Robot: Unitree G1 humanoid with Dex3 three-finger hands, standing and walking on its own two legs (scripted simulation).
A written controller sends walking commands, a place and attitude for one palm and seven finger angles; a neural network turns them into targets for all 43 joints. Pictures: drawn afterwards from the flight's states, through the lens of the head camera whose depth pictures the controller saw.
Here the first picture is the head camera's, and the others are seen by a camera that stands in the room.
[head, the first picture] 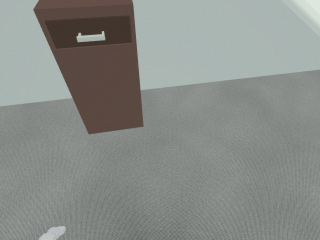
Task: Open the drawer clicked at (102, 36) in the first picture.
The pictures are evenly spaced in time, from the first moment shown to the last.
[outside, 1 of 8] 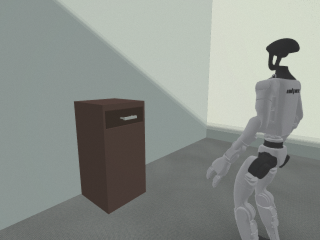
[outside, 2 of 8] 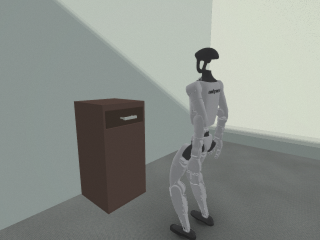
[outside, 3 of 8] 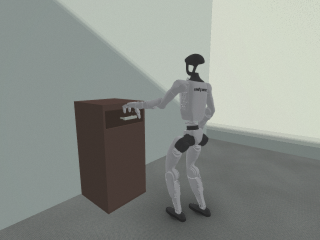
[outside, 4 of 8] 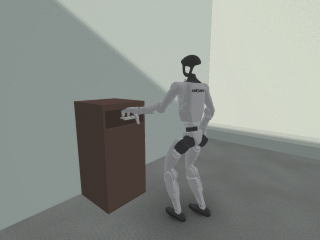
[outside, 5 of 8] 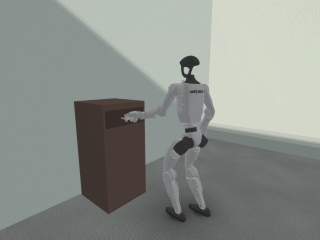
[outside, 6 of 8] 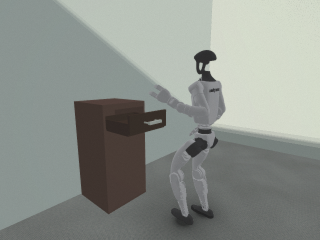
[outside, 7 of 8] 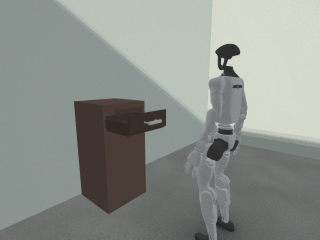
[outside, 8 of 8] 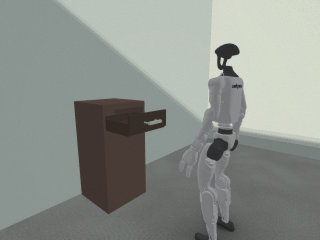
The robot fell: no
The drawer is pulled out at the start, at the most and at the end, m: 0.00 0.29 0.28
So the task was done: yes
